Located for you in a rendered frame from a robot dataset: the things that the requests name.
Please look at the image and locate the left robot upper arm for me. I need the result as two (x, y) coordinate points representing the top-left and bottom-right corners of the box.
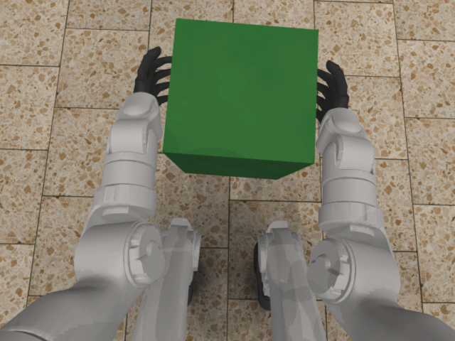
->
(0, 221), (165, 341)

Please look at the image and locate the right robot forearm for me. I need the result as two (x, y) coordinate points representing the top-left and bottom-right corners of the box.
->
(316, 107), (396, 262)

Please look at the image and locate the robot left hand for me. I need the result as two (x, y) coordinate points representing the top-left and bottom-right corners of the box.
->
(133, 46), (172, 106)

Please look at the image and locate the left robot shin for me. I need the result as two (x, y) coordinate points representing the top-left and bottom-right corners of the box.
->
(159, 217), (193, 285)

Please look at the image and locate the robot right hand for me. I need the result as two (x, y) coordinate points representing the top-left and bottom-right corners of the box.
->
(316, 60), (349, 124)

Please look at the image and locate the carton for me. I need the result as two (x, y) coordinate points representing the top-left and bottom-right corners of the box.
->
(162, 18), (319, 180)

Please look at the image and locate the robot right thigh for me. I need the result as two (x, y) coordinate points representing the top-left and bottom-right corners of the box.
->
(257, 228), (327, 341)

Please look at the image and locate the left robot forearm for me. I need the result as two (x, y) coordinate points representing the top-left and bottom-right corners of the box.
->
(74, 92), (163, 274)

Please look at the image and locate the right robot upper arm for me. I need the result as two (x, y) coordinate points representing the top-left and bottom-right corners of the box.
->
(306, 237), (455, 341)

